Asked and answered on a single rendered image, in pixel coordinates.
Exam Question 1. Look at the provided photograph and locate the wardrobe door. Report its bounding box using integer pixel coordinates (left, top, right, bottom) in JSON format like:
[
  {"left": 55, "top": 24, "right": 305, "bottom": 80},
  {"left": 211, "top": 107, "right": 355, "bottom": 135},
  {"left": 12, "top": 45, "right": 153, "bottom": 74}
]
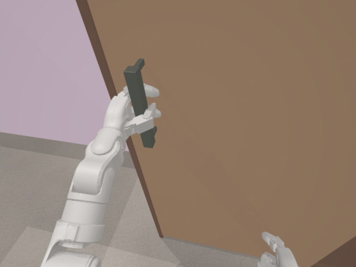
[
  {"left": 87, "top": 0, "right": 356, "bottom": 267},
  {"left": 317, "top": 236, "right": 356, "bottom": 267}
]

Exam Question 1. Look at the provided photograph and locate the right robot hand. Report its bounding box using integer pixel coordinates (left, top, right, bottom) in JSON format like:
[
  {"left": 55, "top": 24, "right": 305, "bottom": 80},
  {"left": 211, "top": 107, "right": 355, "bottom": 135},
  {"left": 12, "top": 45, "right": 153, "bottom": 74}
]
[{"left": 258, "top": 232, "right": 298, "bottom": 267}]

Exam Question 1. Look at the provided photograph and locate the left robot hand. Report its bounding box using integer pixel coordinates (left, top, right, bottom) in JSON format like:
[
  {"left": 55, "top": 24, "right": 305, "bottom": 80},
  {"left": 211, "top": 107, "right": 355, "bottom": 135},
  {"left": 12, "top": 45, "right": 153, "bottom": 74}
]
[{"left": 103, "top": 84, "right": 161, "bottom": 141}]

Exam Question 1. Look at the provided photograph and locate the handle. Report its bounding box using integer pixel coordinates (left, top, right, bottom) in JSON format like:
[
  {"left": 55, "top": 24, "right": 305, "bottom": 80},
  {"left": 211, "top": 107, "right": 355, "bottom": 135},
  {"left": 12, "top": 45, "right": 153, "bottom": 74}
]
[{"left": 123, "top": 58, "right": 157, "bottom": 148}]

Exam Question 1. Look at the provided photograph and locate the left robot upper arm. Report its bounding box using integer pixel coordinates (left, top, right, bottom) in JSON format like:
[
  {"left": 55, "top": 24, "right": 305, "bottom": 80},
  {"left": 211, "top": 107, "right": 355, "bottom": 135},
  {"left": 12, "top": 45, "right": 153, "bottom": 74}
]
[{"left": 44, "top": 249, "right": 101, "bottom": 267}]

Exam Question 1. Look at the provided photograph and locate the robot left forearm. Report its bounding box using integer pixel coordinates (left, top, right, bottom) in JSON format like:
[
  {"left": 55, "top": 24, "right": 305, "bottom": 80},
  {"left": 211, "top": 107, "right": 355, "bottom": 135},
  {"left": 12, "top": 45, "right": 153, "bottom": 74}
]
[{"left": 40, "top": 128, "right": 126, "bottom": 267}]

